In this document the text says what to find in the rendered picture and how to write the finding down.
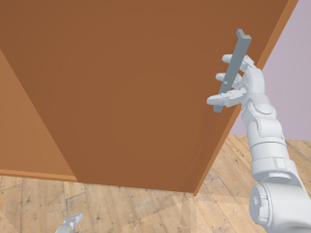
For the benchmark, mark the robot right upper arm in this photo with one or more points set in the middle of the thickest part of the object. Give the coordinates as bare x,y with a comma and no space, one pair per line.
280,207

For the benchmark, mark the left robot hand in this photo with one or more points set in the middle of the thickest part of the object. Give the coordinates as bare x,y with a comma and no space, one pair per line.
70,223

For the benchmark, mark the wardrobe door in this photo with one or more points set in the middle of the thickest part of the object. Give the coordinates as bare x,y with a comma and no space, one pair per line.
25,142
122,85

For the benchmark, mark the robot right forearm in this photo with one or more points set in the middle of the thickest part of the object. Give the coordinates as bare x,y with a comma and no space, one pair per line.
270,158

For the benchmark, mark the right robot hand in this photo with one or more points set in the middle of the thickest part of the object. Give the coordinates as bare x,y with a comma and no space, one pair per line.
252,82

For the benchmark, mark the handle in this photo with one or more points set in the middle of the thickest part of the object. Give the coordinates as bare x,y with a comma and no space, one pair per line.
234,64

